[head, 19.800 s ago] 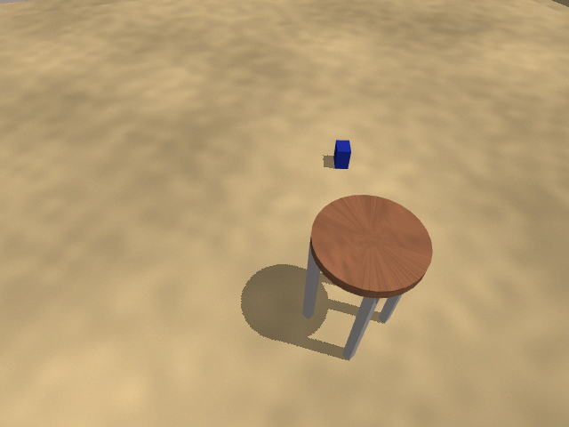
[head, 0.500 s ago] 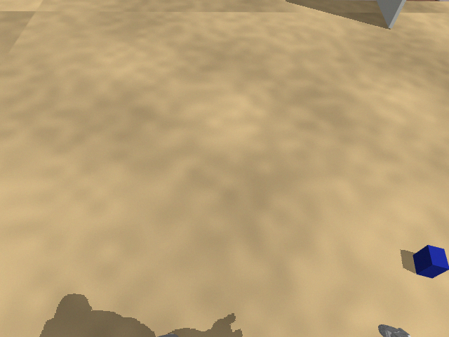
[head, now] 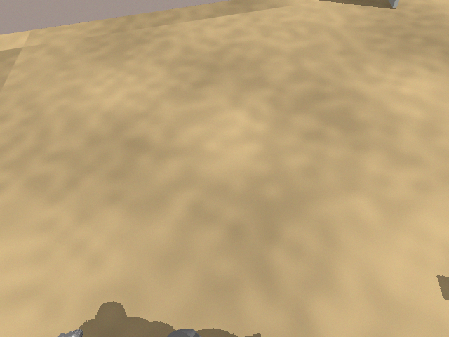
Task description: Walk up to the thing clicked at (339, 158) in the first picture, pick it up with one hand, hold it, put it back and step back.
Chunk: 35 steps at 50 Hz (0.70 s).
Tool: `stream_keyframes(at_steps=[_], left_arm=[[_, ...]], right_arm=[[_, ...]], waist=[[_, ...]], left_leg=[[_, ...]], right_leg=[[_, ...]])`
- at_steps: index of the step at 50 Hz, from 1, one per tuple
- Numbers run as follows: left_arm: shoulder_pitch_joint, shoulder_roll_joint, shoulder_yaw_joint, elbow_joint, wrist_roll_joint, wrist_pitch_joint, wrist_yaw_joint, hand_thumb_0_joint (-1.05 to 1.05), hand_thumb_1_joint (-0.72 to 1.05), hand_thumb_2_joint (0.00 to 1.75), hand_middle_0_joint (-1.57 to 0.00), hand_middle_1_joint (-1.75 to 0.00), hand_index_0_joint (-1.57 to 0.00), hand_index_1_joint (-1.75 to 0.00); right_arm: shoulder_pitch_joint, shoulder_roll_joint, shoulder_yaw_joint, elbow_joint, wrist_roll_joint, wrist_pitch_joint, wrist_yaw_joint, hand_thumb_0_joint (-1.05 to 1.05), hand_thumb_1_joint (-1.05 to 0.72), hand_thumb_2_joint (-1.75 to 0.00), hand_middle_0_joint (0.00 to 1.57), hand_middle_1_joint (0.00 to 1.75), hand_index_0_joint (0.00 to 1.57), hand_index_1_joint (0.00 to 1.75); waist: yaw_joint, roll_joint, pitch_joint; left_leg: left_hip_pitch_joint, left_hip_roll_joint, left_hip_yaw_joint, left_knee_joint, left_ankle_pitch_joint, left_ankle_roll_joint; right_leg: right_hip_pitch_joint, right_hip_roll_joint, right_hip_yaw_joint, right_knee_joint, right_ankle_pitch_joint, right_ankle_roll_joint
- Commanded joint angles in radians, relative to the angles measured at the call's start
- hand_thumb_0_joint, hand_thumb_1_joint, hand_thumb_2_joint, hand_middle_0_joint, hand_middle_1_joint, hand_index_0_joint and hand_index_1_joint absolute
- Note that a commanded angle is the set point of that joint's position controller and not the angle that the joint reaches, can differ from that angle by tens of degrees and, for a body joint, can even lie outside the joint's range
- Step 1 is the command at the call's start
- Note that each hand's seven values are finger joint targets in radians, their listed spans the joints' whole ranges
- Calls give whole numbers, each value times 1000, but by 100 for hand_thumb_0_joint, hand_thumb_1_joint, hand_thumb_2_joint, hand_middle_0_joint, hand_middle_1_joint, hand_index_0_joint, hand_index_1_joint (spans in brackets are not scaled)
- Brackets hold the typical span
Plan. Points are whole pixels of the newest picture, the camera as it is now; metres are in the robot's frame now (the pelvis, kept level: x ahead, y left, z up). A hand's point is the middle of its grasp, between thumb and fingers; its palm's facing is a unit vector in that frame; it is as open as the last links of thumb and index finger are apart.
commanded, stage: walk up
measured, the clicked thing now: out of the picture +0.37 -0.92 -0.71
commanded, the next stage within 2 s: stand in 1.76 s
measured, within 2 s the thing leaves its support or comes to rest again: neither
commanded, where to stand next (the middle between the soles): +0.46 +0.05 m, yaw +1 degrees
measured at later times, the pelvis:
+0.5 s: pelvis +0.20 +0.06 +0.01, yaw +0 degrees
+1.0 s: pelvis +0.35 +0.05 -0.01, yaw +1 degrees
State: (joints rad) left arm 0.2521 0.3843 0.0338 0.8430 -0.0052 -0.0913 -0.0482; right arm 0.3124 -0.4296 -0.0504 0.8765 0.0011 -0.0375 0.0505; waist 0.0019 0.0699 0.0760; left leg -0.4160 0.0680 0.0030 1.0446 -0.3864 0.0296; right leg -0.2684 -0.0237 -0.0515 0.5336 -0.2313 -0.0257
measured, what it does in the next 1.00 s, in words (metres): walks ahead: left foot, then right foot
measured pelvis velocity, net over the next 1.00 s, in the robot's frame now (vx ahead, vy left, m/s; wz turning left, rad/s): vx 0.35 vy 0.05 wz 0.02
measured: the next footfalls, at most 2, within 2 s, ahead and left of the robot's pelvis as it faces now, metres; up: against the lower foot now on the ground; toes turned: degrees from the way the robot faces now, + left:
left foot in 0.22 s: +0.23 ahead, +0.17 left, +0.00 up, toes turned +6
right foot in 0.64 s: +0.41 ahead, -0.08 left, +0.00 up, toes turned -1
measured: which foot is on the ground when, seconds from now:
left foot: up 0.00-0.20, down 0.22-0.66, up 0.68-0.98, down 1.00-1.00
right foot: down 0.00-0.24, up 0.26-0.62, down 0.64-1.00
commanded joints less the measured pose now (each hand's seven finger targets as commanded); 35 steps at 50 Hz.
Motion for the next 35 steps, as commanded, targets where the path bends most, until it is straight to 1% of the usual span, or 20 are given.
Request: stream_keyframes(at_steps=[1, 4, 6, 8, 9, 10, 11, 12, 13, 14, 15, 17, 18, 23, 28, 31, 32, 33, 34, 35], left_arm=[[54, 300, 99, -61, 9, -22, 22, 0, 90, 90, -20, -30, -20, -30], [68, 309, 101, -71, 15, -23, 17, 0, 90, 90, -20, -30, -20, -30], [53, 319, 98, -76, 14, -21, 16, 0, 90, 90, -20, -30, -20, -30], [18, 322, 93, -82, 13, -16, 16, 0, 90, 90, -20, -30, -20, -30], [-2, 312, 87, -83, 14, -10, 17, 0, 90, 90, -20, -30, -20, -30], [6, 273, 71, -86, 21, -9, 18, 0, 90, 90, -20, -30, -20, -30], [52, 205, 50, -85, 17, -8, 18, 0, 90, 90, -20, -30, -20, -30], [90, 175, 45, -85, -1, -2, 21, 0, 90, 90, -20, -30, -20, -30], [63, 272, 62, -60, 11, 7, 40, 0, 90, 90, -20, -30, -20, -30], [58, 290, 59, -43, 6, 8, 38, 0, 90, 90, -20, -30, -20, -30], [83, 275, 62, -20, -3, 8, 33, 0, 90, 90, -20, -30, -20, -30], [131, 261, 61, 9, 0, 11, 22, 0, 90, 90, -20, -30, -20, -30], [126, 248, 62, 11, 5, 15, 14, 0, 90, 90, -20, -30, -20, -30], [15, 211, 64, -34, 16, 22, -7, 0, 90, 90, -20, -30, -20, -30], [-19, 191, 69, -34, 15, 15, -11, 0, 90, 90, -20, -30, -20, -30], [93, 217, 87, 2, 17, 2, 3, 0, 90, 90, -20, -30, -20, -30], [178, 268, 108, 15, 23, -7, 14, 0, 90, 90, -20, -30, -20, -30], [229, 363, 129, -3, 22, -16, 24, 0, 90, 90, -20, -30, -20, -30], [185, 383, 125, -5, 9, -10, 22, 0, 90, 90, -20, -30, -20, -30], [148, 348, 118, -25, 0, -7, 24, 0, 90, 90, -20, -30, -20, -30]], right_arm=[[43, -171, -63, -67, -14, -19, 13, 0, -90, -90, 20, 30, 20, 30], [-46, -159, -66, -96, -19, -28, 24, 0, -90, -90, 20, 30, 20, 30], [-58, -160, -71, -98, -19, -36, 27, 0, -90, -90, 20, 30, 20, 30], [-28, -161, -79, -85, -20, -42, 28, 0, -90, -90, 20, 30, 20, 30], [17, -169, -86, -69, -24, -46, 25, 0, -90, -90, 20, 30, 20, 30], [121, -204, -101, -36, -24, -51, 14, 0, -90, -90, 20, 30, 20, 30], [234, -268, -122, -12, -30, -60, -1, 0, -90, -90, 20, 30, 20, 30], [212, -347, -133, -47, -24, -66, -6, 0, -90, -90, 20, 30, 20, 30], [152, -355, -135, -65, 4, -61, -5, 0, -90, -90, 20, 30, 20, 30], [90, -306, -119, -82, 6, -59, -11, 0, -90, -90, 20, 30, 20, 30], [48, -266, -99, -94, 3, -60, -16, 0, -90, -90, 20, 30, 20, 30], [25, -238, -81, -92, 3, -66, -20, 0, -90, -90, 20, 30, 20, 30], [26, -235, -81, -93, 0, -68, -20, 0, -90, -90, 20, 30, 20, 30], [66, -248, -81, -106, -4, -66, -19, 0, -90, -90, 20, 30, 20, 30], [41, -240, -74, -122, -2, -51, -17, 0, -90, -90, 20, 30, 20, 30], [26, -203, -56, -142, 5, -40, -19, 0, -90, -90, 20, 30, 20, 30], [51, -154, -36, -149, 6, -41, -20, 0, -90, -90, 20, 30, 20, 30], [83, -95, -15, -171, 5, -42, -18, 0, -90, -90, 20, 30, 20, 30], [48, -205, -46, -136, -7, -26, -34, 0, -90, -90, 20, 30, 20, 30], [37, -228, -52, -119, -1, -25, -38, 0, -90, -90, 20, 30, 20, 30]], waist=[[22, -229, -28], [43, -218, -20], [35, -218, -29], [-6, -185, -40], [-45, -163, -47], [-100, -67, -101], [-142, 158, -161], [-112, 276, -118], [-92, 137, -81], [-56, 19, -31], [-32, 5, -18], [-2, 79, -18], [-11, 91, -30], [-40, 87, -13], [-31, 71, -20], [42, -33, -74], [87, -184, -130], [93, -367, -182], [88, -245, -123], [75, -172, -74]], left_leg=[[-116, 36, -1, -186, 47, -30], [-62, 36, 18, -330, 125, -29], [9, 24, 35, -386, 175, -26], [134, 7, 63, -444, 219, -13], [233, -14, 82, -473, 203, -6], [386, -35, 67, -482, 156, 14], [500, 84, -130, -620, -29, 58], [537, 328, -618, -823, -167, 146], [431, 378, -674, -816, -189, 232], [348, 333, -523, -794, -104, 226], [313, 279, -400, -782, -3, 199], [263, 223, -229, -765, 181, 168], [255, 203, -187, -763, 244, 169], [274, 206, -130, -764, 326, 213], [217, 158, -65, -683, 356, 162], [112, 115, -26, -470, 343, 105], [24, 43, 32, -234, 278, 73], [-198, -82, 73, 14, -103, 13], [-238, -50, -20, 97, -184, 19], [-253, -33, -72, 122, -149, 18]], right_leg=[[86, -227, 198, -253, 35, -219], [54, -231, 182, -254, -25, -206], [20, -228, 166, -229, -64, -193], [-44, -227, 142, -175, -82, -168], [-100, -207, 120, -102, -78, -149], [-152, -169, 87, 71, 30, -122], [-235, -76, 2, 412, 42, -72], [-471, 83, 5, 594, -264, -22], [-455, 5, 113, 676, -301, -34], [-432, -26, 146, 688, -234, -31], [-394, -43, 153, 647, -180, -29], [-323, -86, 114, 533, -116, -15], [-286, -80, 91, 485, -105, -4], [-264, -81, 28, 267, -55, 16], [-105, -17, -28, 86, 41, -1], [180, 27, -24, -42, 64, -26], [314, -73, 123, -123, -40, -62], [447, -368, 596, -241, -171, -166], [336, -436, 714, -261, -261, -268], [292, -408, 622, -268, -214, -281]])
